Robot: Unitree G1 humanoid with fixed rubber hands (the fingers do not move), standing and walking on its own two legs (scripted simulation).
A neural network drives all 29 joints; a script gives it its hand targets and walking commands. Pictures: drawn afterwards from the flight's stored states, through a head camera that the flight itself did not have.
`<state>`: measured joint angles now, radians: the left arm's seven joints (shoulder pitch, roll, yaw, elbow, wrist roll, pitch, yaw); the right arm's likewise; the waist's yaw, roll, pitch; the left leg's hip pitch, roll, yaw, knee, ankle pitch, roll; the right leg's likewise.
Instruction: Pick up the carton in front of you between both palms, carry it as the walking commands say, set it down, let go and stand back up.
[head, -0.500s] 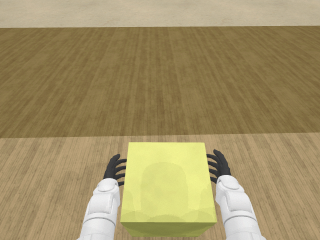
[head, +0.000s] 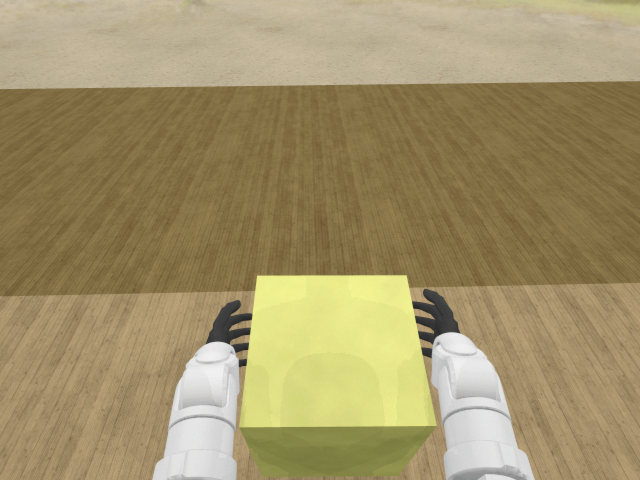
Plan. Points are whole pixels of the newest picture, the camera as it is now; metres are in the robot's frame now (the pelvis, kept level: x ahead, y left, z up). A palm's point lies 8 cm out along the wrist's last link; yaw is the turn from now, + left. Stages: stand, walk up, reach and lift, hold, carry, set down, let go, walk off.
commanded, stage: reach and lift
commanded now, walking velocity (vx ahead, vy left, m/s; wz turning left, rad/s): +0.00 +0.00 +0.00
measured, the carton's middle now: (331, 380) +0.30 +0.00 -0.06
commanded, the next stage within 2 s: hold in 0.62 s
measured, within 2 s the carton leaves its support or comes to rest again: neither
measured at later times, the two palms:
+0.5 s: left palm (220, 345) +0.30 +0.15 +0.03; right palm (446, 334) +0.31 -0.15 +0.04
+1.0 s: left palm (217, 344) +0.29 +0.15 +0.05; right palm (452, 334) +0.30 -0.15 +0.06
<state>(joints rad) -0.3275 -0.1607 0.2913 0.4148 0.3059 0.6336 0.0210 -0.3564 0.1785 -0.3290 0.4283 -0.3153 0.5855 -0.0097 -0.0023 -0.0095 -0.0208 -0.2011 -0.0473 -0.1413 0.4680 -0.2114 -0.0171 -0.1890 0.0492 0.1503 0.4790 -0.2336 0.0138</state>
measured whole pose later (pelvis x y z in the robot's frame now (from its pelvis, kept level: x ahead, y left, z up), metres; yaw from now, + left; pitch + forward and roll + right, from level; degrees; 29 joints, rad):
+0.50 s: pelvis +0.02 +0.00 +0.01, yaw +0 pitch -4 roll +0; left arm -0.26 -0.15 0.22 0.33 0.28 0.70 0.03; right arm -0.29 0.16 -0.26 0.35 -0.29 0.65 -0.01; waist 0.00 -0.01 -0.03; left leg -0.11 -0.04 -0.13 0.38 -0.20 -0.01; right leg -0.09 0.04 0.15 0.38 -0.21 0.01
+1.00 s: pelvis +0.01 +0.00 +0.01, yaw +0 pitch -7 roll +0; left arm -0.28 -0.16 0.22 0.28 0.30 0.79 0.02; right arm -0.31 0.16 -0.26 0.30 -0.31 0.74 0.00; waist 0.00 -0.01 -0.01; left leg -0.06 -0.04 -0.13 0.36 -0.18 -0.01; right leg -0.05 0.04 0.14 0.37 -0.20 0.01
